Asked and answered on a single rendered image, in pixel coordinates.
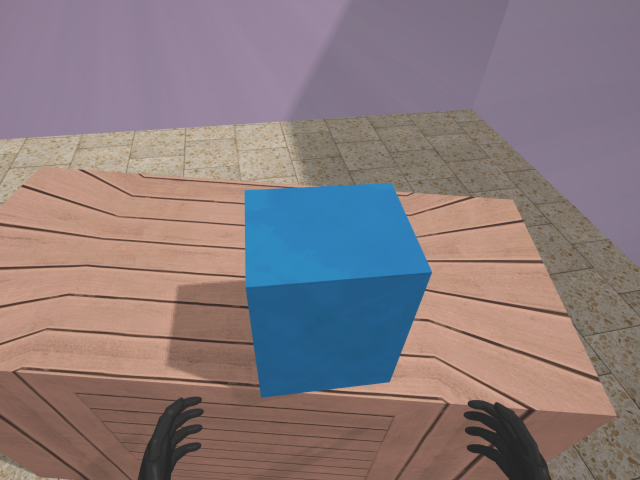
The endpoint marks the robot right hand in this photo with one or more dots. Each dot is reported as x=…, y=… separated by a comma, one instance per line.
x=518, y=455

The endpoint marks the pedestal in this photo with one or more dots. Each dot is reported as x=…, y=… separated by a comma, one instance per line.
x=122, y=292

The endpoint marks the robot left hand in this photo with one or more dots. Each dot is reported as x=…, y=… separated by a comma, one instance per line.
x=160, y=455

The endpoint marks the carton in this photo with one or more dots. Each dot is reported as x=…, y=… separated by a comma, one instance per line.
x=334, y=277

